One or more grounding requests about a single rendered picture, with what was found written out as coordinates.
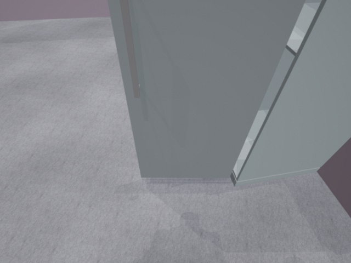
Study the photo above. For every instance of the fridge door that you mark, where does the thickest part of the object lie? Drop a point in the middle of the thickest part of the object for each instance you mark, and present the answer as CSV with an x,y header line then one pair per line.
x,y
204,67

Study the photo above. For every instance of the handle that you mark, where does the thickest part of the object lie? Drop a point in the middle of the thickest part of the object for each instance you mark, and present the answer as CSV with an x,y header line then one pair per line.
x,y
130,46

